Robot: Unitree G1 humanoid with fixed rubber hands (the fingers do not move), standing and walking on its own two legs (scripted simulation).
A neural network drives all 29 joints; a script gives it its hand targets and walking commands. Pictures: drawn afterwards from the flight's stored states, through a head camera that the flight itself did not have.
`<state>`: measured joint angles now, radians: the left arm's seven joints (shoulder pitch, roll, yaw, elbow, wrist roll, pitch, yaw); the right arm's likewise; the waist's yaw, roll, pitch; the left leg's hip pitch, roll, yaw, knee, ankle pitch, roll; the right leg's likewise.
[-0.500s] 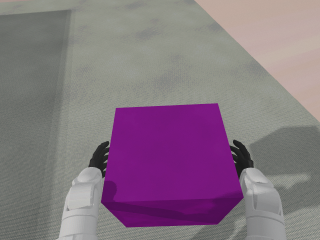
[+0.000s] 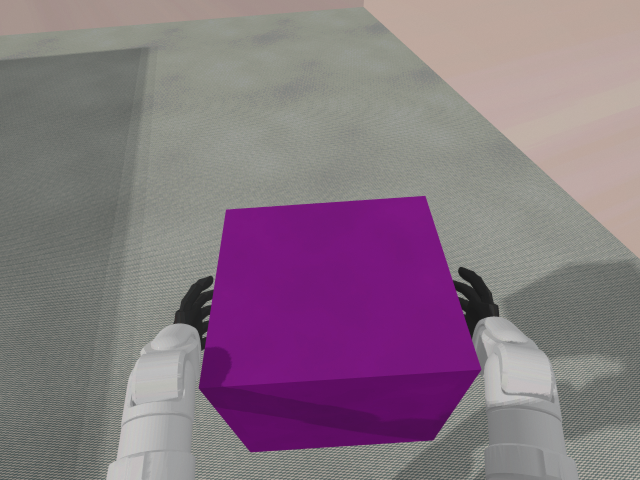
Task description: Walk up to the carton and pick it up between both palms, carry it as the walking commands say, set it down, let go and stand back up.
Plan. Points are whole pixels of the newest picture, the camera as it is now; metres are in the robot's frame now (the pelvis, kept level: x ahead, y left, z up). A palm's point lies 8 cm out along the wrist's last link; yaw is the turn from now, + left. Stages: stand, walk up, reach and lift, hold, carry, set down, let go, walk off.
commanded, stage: reach and lift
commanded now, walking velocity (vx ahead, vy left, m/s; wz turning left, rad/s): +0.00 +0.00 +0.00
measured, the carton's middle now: (334, 329) +0.32 -0.01 -0.02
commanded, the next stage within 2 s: hold in 0.62 s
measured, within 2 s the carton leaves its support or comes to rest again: neither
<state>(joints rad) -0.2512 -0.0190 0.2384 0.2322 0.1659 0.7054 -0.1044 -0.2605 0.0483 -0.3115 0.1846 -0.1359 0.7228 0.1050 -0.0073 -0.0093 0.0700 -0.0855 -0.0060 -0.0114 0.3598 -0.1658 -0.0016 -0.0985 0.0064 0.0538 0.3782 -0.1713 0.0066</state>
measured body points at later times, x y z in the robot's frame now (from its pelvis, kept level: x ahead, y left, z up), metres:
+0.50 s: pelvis +0.03 +0.00 +0.00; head +0.02 +0.00 +0.45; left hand +0.31 +0.19 +0.02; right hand +0.31 -0.19 +0.03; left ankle +0.03 +0.12 -0.75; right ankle +0.03 -0.12 -0.75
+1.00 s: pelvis +0.02 +0.00 +0.00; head +0.01 +0.00 +0.45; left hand +0.29 +0.18 +0.02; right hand +0.30 -0.19 +0.03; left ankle +0.03 +0.12 -0.75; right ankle +0.03 -0.12 -0.75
